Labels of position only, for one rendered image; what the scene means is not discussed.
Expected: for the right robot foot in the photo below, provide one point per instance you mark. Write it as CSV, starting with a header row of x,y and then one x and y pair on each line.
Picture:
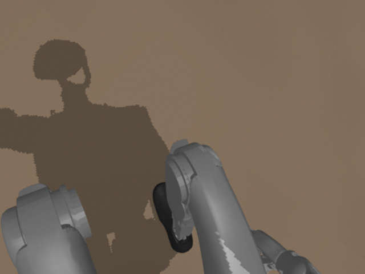
x,y
165,216

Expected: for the right robot arm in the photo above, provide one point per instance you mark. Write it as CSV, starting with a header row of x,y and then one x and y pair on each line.
x,y
290,262

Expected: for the right robot hand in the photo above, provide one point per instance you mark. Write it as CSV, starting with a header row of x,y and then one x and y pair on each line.
x,y
270,248

